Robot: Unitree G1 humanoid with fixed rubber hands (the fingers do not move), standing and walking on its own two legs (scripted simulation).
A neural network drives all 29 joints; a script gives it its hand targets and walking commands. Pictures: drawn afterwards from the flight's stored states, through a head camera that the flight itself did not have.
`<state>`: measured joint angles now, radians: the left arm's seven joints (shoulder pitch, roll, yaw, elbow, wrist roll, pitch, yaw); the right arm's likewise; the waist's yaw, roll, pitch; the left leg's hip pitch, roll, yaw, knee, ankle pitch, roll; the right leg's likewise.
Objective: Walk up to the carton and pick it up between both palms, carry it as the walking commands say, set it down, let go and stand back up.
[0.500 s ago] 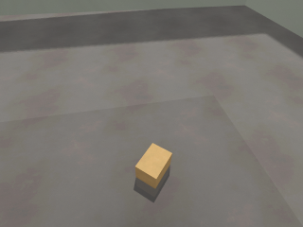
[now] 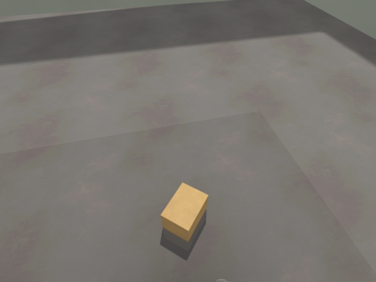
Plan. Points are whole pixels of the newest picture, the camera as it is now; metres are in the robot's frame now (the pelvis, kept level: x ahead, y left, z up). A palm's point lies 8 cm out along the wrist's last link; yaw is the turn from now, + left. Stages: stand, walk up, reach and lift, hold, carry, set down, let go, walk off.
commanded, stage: walk up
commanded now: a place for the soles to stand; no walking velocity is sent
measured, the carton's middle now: (185, 211) +0.60 +0.01 -0.66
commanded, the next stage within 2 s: none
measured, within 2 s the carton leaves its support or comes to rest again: neither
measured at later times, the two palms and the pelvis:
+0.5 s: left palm out of the picture +0.10 +0.32 -0.09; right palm out of the picture +0.07 -0.33 -0.09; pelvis +0.02 -0.01 +0.00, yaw +1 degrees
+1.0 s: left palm out of the picture +0.11 +0.32 -0.09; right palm out of the picture +0.07 -0.33 -0.09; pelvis +0.02 +0.00 +0.00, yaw +1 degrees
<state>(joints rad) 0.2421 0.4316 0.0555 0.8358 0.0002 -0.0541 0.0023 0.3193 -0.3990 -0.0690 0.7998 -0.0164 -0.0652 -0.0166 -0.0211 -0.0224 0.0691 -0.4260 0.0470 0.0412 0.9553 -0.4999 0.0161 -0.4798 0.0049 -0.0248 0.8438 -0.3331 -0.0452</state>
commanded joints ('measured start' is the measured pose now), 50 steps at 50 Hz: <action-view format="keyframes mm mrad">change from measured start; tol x32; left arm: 1 -69 245 62 -54 29 -8 6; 50 101 324 83 19 17 -24 44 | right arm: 1 22 -219 -55 -2 5 0 -2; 50 -87 -335 -116 -69 -78 53 57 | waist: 1 16 -134 -2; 50 -3 244 -7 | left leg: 1 -46 32 -50 -1 -97 40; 8 80 335 -553 -669 -387 203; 15 -176 -13 -23 -74 -73 20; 22 152 207 -350 -489 11 129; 29 -100 2 -11 -78 132 29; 39 124 247 -275 -367 367 170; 50 86 136 -197 -366 -395 151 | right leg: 1 -21 -252 462 -465 -319 -173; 9 -142 -76 83 140 -117 12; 16 209 -290 550 -426 -145 -194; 27 182 -98 162 -149 251 -55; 50 -110 -64 180 -190 -310 -22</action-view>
